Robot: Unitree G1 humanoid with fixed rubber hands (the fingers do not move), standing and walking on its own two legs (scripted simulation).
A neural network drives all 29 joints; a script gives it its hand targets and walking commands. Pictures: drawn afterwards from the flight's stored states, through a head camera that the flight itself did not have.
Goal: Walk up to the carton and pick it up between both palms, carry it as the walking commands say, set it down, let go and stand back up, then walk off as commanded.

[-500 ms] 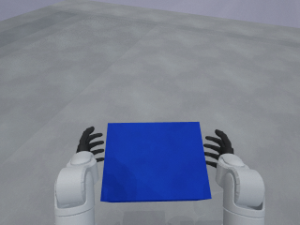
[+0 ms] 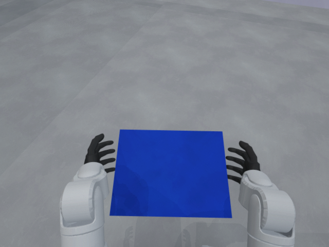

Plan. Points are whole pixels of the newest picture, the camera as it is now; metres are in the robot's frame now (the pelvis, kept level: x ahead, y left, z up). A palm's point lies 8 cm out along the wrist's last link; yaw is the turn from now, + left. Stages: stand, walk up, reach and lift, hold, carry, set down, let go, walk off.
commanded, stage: carry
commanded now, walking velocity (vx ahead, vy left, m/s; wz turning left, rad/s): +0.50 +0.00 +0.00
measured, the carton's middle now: (169, 175) +0.29 +0.00 -0.01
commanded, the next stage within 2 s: none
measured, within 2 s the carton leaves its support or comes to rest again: neither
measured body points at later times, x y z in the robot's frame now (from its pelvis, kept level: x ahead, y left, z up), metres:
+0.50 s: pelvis +0.29 -0.03 +0.00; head +0.33 -0.03 +0.45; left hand +0.54 +0.17 +0.08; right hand +0.57 -0.17 +0.07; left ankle +0.39 +0.13 -0.70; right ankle +0.21 -0.13 -0.75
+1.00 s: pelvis +0.65 +0.01 -0.01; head +0.68 +0.03 +0.44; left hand +0.91 +0.20 +0.08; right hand +0.92 -0.13 +0.08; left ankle +0.49 +0.10 -0.75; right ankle +0.79 -0.12 -0.72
